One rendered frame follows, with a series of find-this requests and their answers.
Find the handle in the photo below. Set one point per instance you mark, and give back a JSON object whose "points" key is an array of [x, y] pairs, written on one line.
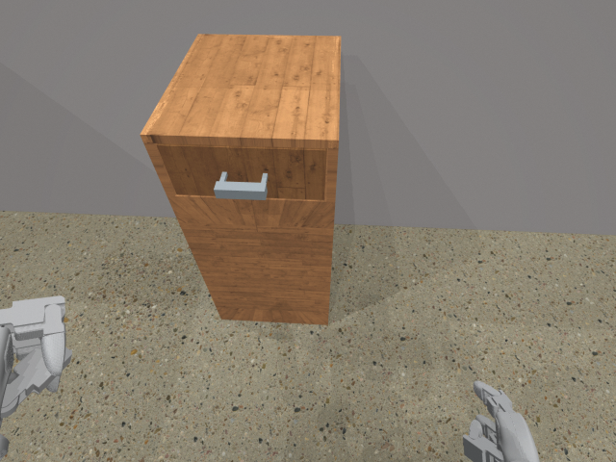
{"points": [[241, 190]]}

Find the robot left hand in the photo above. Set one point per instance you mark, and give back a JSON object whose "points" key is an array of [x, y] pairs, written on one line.
{"points": [[33, 330]]}

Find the robot right hand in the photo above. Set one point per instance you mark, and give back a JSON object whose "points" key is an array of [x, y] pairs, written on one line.
{"points": [[508, 439]]}

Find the drawer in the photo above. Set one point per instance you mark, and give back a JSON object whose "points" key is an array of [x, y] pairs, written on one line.
{"points": [[293, 172]]}

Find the cabinet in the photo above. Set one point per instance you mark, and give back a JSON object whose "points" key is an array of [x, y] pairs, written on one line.
{"points": [[261, 260]]}

